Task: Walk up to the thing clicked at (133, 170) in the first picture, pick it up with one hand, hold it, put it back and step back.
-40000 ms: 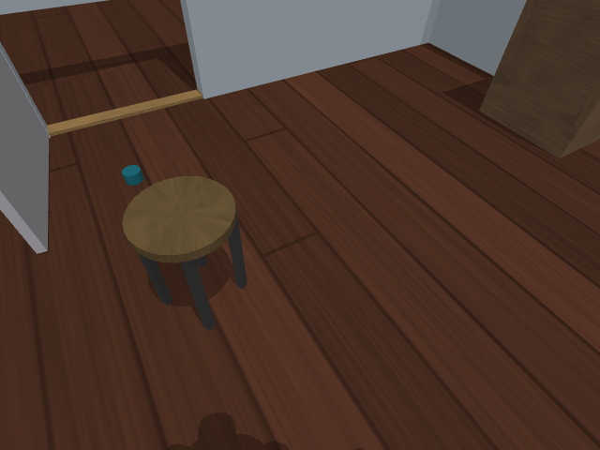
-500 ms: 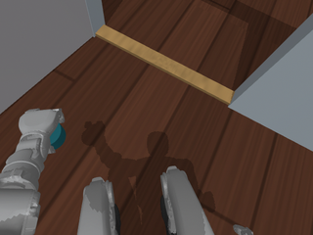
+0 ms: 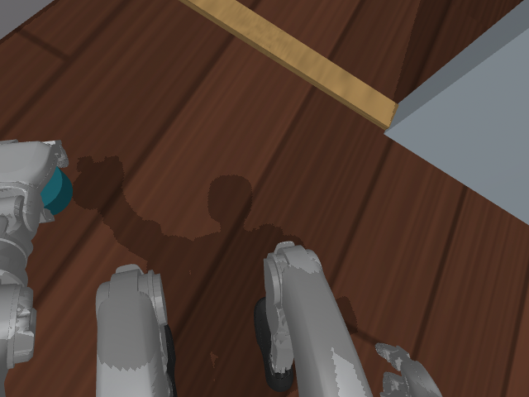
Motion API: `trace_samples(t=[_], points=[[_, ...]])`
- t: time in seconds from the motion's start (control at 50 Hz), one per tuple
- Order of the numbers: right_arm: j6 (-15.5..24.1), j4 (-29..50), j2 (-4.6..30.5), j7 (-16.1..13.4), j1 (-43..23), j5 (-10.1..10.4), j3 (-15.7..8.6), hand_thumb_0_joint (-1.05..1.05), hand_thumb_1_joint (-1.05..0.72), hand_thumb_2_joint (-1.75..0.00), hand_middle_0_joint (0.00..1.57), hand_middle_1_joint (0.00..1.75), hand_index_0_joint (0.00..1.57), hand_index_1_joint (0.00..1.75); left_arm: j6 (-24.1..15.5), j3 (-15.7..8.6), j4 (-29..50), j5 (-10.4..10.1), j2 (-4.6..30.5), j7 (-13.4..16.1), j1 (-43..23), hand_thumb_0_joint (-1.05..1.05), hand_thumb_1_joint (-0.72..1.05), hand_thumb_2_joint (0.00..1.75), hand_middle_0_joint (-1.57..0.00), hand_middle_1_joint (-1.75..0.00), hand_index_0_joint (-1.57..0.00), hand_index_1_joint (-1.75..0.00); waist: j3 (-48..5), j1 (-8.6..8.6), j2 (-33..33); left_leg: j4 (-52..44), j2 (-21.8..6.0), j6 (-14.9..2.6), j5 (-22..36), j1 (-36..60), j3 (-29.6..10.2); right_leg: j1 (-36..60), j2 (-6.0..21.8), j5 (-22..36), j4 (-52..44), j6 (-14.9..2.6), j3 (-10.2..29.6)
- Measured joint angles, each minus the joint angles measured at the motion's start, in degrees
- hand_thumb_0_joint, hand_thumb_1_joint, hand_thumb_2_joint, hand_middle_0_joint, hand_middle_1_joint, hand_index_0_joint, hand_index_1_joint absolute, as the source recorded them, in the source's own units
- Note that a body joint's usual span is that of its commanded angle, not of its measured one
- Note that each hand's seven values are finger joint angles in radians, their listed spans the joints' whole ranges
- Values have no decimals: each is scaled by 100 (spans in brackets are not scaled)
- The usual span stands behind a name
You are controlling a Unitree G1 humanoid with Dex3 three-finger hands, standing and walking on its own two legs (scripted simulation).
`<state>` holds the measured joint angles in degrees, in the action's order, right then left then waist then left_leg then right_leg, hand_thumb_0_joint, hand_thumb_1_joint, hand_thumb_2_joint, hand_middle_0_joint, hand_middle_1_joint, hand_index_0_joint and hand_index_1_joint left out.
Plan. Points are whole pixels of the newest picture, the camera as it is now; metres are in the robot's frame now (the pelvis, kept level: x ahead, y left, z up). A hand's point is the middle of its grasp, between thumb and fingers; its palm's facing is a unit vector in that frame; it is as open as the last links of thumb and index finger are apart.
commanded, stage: crouch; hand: left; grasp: from above
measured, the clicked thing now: (36, 187) +0.46 +0.29 -0.19
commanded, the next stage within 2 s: lower in 0.58 s
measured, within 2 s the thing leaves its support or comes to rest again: neither
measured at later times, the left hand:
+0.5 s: hand (51, 191) +0.46 +0.28 -0.23, palm faces -0.47 -0.06 -0.88, open 10.4 cm
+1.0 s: hand (60, 195) +0.47 +0.28 -0.28, palm faces -0.48 -0.07 -0.88, open 10.4 cm
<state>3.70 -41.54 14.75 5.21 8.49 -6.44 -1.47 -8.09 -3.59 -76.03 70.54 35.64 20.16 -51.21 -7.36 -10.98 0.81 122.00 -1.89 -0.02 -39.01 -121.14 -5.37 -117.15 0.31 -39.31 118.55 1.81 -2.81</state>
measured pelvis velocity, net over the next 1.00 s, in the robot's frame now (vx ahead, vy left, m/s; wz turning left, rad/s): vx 0.00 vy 0.00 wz -0.06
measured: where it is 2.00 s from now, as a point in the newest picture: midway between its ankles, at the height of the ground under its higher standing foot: (220, 372)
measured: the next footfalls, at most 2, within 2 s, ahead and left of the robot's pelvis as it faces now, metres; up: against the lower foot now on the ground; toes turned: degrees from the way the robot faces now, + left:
none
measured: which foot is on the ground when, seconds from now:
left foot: down 0.00-1.00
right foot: down 0.00-1.00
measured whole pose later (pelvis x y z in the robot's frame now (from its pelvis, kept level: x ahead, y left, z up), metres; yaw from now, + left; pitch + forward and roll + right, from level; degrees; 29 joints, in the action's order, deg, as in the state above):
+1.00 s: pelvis +0.00 +0.00 -0.09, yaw -3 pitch +34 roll -9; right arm 3.9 -41.6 16.3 8.2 8.0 -9.9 5.0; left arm -13.6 -7.5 -88.4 74.7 46.6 24.0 -58.7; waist 0.4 -15.2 -1.8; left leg 139.2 -1.5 0.6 -39.8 -134.3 -9.2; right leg -129.2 -0.8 -39.4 134.0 2.1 -5.0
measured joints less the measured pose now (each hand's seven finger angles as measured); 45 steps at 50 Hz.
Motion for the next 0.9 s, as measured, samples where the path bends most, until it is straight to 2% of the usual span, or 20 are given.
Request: trace_samples(t=[0.5,0.74,0.9], points=[[-40,-112,26,194,175,-173,366,0,-91,-90,20,30,21,29,-324,-277,-784,212,676,90,-583,0,-10,62,-48,-74,-64,-71,485,-272,-72,1132,-6,6,34,-924,-181,-882,-91,81,1040,32,-80],[-53,-73,78,242,124,-191,469,0,-91,-90,20,30,21,30,-351,-278,-826,263,802,152,-614,0,-11,63,-49,-74,-64,-71,556,-302,-133,1377,21,27,-21,-1109,-259,-1033,-92,26,1252,34,-133],[-10,-40,136,270,0,-267,579,0,-91,-90,20,30,21,30,-454,-279,-1132,314,973,251,-723,0,-11,63,-49,-74,-64,-71,664,-363,-198,1559,27,42,-63,-1220,-331,-1126,-108,1,1398,37,-182]])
